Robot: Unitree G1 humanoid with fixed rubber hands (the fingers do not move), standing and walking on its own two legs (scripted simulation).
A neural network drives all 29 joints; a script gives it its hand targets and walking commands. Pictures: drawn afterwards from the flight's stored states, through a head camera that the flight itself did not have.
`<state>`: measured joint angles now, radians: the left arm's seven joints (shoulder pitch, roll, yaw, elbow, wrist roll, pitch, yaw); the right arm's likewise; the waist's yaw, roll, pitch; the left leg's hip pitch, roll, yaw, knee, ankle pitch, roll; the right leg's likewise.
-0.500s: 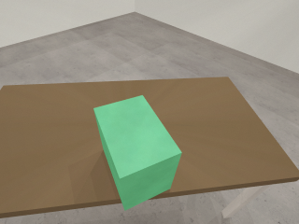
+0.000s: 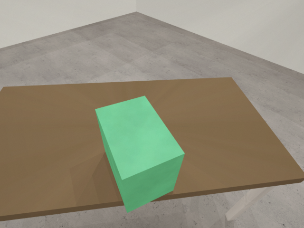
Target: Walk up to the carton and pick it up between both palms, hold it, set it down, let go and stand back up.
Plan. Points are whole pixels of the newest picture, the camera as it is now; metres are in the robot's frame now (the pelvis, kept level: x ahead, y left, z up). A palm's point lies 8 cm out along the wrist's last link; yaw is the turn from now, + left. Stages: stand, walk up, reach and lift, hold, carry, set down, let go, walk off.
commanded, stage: stand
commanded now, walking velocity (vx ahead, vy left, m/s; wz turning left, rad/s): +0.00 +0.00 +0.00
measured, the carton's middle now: (136, 152) +0.37 +0.04 -0.03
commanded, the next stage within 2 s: none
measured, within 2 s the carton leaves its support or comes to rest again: neither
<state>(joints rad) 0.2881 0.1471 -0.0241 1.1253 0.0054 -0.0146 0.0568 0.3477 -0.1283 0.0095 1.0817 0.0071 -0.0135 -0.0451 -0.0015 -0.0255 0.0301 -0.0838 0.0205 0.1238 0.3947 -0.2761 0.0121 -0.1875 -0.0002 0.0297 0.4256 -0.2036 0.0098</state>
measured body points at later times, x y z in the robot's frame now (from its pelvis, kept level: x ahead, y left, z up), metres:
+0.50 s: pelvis +0.00 +0.00 +0.00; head +0.00 +0.01 +0.45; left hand +0.00 +0.21 -0.17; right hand -0.02 -0.22 -0.16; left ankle -0.04 +0.10 -0.74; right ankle +0.02 -0.12 -0.74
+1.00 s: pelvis +0.00 +0.00 +0.00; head +0.01 +0.00 +0.45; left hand +0.01 +0.21 -0.17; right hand -0.02 -0.22 -0.16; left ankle -0.04 +0.10 -0.74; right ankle +0.02 -0.12 -0.74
